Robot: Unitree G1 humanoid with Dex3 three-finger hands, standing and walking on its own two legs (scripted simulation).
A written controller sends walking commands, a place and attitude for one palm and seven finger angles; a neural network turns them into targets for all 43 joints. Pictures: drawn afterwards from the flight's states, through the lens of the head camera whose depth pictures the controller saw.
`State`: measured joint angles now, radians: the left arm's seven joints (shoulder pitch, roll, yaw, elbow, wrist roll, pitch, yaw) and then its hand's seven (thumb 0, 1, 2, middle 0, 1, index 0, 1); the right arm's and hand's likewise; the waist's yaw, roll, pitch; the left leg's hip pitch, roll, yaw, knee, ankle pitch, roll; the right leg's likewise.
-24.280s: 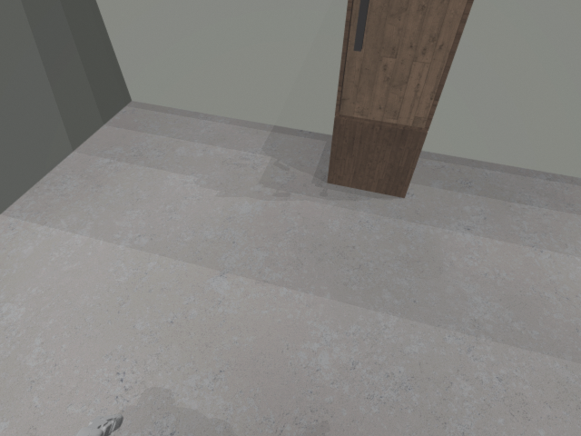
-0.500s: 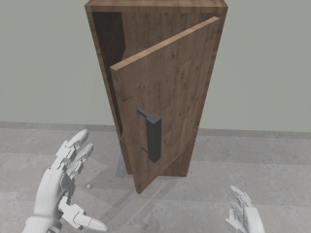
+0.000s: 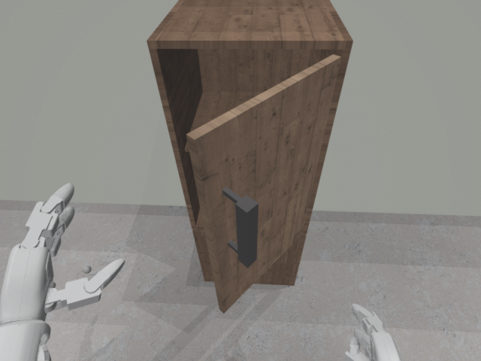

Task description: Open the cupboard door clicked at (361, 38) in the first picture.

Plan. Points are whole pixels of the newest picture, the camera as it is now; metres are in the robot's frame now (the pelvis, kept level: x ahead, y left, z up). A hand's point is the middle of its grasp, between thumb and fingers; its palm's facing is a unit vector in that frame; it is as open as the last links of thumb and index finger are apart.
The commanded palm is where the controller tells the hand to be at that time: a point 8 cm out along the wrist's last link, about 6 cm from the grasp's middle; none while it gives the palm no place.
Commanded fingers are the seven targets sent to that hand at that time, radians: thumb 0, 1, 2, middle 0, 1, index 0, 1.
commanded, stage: draw the hand back to the body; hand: left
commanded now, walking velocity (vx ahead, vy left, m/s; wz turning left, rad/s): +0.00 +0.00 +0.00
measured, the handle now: (238, 228) +0.34 +0.05 +0.04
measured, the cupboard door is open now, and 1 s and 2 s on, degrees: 49 49 49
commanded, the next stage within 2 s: step back with the hand held close in 0.60 s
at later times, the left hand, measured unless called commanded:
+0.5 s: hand (77, 256) +0.20 +0.23 +0.15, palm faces +0.44 -0.81 -0.39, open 7.5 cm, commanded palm +0.15 +0.28 +0.18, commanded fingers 0.00 0.90 0.90 -0.20 -0.30 -0.20 -0.30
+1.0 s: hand (72, 263) +0.19 +0.24 +0.15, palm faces +0.32 -0.81 -0.49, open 7.4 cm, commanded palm +0.13 +0.29 +0.18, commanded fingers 0.00 0.90 0.90 -0.20 -0.30 -0.20 -0.30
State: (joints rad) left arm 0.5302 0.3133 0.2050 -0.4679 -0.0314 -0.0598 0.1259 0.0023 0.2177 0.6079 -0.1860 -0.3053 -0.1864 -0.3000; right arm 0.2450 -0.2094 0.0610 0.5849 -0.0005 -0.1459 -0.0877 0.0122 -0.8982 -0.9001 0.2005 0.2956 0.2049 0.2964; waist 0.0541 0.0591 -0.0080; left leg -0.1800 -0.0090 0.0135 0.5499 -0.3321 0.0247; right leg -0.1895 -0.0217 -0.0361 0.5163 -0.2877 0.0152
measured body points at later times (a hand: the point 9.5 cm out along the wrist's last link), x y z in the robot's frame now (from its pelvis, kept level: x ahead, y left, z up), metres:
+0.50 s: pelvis +0.01 -0.02 +0.01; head -0.01 -0.04 +0.46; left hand +0.17 +0.27 +0.18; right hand +0.20 -0.24 -0.08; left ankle -0.02 +0.10 -0.73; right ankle +0.00 -0.13 -0.73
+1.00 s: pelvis -0.02 -0.01 +0.01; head +0.00 -0.02 +0.46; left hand +0.17 +0.28 +0.18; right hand +0.16 -0.26 -0.07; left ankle -0.02 +0.10 -0.73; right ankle +0.00 -0.13 -0.73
